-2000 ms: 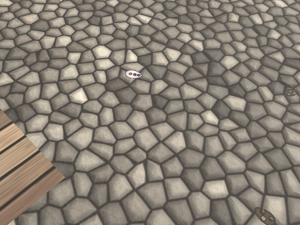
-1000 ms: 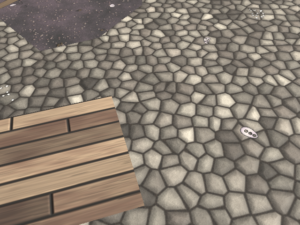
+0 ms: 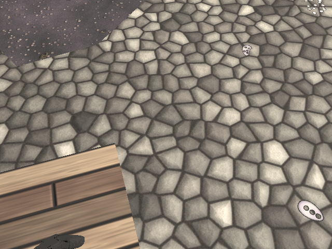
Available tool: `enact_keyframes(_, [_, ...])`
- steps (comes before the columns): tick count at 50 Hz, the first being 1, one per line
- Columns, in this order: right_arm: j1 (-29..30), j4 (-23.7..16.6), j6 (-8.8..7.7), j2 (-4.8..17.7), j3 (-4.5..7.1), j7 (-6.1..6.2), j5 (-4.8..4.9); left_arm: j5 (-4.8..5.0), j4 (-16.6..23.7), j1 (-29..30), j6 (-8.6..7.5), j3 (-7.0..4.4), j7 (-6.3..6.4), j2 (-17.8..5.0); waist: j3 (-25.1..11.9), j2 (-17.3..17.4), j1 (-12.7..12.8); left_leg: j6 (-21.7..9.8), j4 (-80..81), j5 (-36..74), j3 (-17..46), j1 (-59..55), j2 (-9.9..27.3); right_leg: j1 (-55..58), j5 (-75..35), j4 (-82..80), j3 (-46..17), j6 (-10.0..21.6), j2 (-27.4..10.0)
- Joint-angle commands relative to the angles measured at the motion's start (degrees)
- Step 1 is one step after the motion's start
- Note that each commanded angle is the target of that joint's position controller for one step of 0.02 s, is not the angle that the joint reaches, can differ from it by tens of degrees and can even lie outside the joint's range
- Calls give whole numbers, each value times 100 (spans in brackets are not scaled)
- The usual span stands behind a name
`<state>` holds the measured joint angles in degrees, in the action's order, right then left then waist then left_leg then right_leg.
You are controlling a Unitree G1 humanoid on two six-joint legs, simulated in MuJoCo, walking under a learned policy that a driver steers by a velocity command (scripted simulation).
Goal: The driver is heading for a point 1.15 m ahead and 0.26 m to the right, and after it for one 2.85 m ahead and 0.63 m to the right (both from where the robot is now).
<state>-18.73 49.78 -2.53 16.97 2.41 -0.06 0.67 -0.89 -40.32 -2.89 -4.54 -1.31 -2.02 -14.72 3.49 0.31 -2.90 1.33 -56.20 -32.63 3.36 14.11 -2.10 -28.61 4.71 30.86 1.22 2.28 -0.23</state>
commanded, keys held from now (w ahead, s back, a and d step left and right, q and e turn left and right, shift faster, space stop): no key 1.00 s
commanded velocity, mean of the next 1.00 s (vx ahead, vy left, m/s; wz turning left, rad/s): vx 0.04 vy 0.00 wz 0.00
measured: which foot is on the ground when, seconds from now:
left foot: up 0.00-0.24, down 0.26-1.00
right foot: down 0.00-1.00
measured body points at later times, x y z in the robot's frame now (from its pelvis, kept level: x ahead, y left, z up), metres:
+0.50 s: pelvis +0.10 +0.01 +0.01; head +0.10 +0.02 +0.46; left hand +0.20 +0.27 -0.12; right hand +0.18 -0.25 -0.12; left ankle +0.09 +0.15 -0.72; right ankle +0.12 -0.10 -0.72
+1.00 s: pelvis +0.11 +0.02 +0.01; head +0.12 +0.02 +0.46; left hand +0.19 +0.28 -0.13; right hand +0.17 -0.24 -0.13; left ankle +0.09 +0.15 -0.72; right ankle +0.12 -0.10 -0.72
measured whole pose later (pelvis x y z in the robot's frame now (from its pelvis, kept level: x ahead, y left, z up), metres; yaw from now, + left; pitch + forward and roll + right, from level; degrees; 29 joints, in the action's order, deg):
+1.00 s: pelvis +0.11 +0.02 +0.01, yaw -1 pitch -2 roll +0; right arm -11.5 60.0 0.3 13.2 1.2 2.2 -0.3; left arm 0.0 -60.8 -7.7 0.9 -1.3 1.7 -13.5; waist 2.4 0.0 0.2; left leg 0.8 -27.7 -17.3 0.3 8.6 0.8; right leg -12.2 14.4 28.4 1.0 0.2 -0.4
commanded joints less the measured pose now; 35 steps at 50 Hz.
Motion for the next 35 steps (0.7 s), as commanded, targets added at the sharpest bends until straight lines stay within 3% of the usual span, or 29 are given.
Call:
enact_keyframes(1, [-131,-334,97,650,135,71,74,65,35,-780,117,-185,45,-694,-1412,-347,461,148,-1247,-107,136,2012,462,2825,-2301,-879,-1934,1309,-1724])
enact_keyframes(2, [-47,-351,214,576,146,134,-2,13,41,-466,111,-143,60,-568,-1154,-411,271,163,-764,222,173,1613,677,2056,-1795,-1114,-1694,1179,-1584])
enact_keyframes(3, [-160,-310,314,440,121,175,-30,-51,15,-254,122,-161,55,-603,-994,-600,114,205,-349,487,57,1068,674,1394,-1480,-1355,-1427,1097,-1373])
enact_keyframes(5, [-389,-196,390,226,72,240,-81,-117,-43,-29,113,-168,66,-599,-994,-785,-35,253,439,726,-105,363,592,842,-1469,-1510,-997,1104,-1172])
enact_keyframes(6, [-348,-182,393,182,50,251,-102,-105,-100,-32,109,-171,83,-601,-1062,-794,-11,240,820,939,-122,174,589,837,-1401,-1508,-903,1111,-1141])
enact_keyframes(8, [-182,-170,404,247,60,246,-109,-58,-224,-102,142,-182,122,-653,-1152,-738,80,185,1409,1580,-154,-123,572,866,-625,-1567,-903,1090,-1164])
enact_keyframes(10, [-64,-143,421,262,75,220,-133,-4,-315,-38,209,-163,148,-659,-991,-663,45,81,2045,2162,-251,-522,497,612,872,-1608,-897,922,-1063])
enact_keyframes(12, [97,-183,421,285,80,209,-238,14,-452,-147,247,-75,149,-457,-636,-543,27,-95,2691,2379,-195,-813,524,288,2287,-1601,-882,504,-803])
enact_keyframes(13, [206,-278,405,432,87,230,-261,-16,-534,-298,257,-36,145,-371,-404,-327,104,-236,3122,2394,165,-729,830,235,2612,-1424,-813,230,-611])
enact_keyframes(14, [414,-293,403,862,179,267,-176,-33,-554,-582,264,-69,141,-433,-173,340,450,-407,3202,1725,310,-221,962,389,2400,-1228,-494,8,-230])
enact_keyframes(15, [504,-211,373,677,169,244,-145,-39,-596,-515,293,-70,180,-446,-111,657,402,-437,3453,679,290,473,821,995,1853,-955,-220,-120,-69])
enact_keyframes(16, [581,-192,319,428,103,226,-180,-19,-620,-462,315,-85,216,-487,-58,704,399,-346,3617,512,284,748,760,1331,1496,-769,-185,-132,-69])
enact_keyframes(17, [669,-165,261,325,70,212,-201,-5,-674,-501,343,-83,251,-447,-92,738,440,-248,3641,751,252,801,734,1520,1234,-686,-174,-96,-96])
enact_keyframes(20, [582,-53,124,321,57,192,-127,-24,-845,-607,362,-91,278,-456,-297,424,381,-139,3341,1849,122,314,659,1561,639,-634,-210,-17,-140])
enact_keyframes(24, [482,108,124,352,51,211,-96,41,-1011,-524,339,-98,264,-457,-530,158,285,-182,3079,2804,17,-115,597,1668,-118,-531,-198,-25,-168])
enact_keyframes(35, [583,488,210,293,20,210,-83,86,-1490,-532,463,-119,348,-544,-492,-27,304,-193,3098,3261,-133,-304,477,1951,-618,-466,-190,-50,-199])
Velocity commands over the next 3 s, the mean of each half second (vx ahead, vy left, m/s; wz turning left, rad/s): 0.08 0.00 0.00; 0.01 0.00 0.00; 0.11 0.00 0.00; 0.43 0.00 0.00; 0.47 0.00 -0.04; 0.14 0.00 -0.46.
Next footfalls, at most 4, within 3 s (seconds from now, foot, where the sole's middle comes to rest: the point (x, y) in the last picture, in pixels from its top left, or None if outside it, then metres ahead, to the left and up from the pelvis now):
0.26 left None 0.13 0.14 -0.76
1.90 right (198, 225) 0.51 -0.10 -0.76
2.46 left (137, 157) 0.84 0.14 -0.76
2.96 right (190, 152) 0.85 -0.10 -0.76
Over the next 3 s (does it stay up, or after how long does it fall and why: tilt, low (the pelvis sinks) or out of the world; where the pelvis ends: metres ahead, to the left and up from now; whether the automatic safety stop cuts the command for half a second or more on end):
stays up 0.80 0.01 0.01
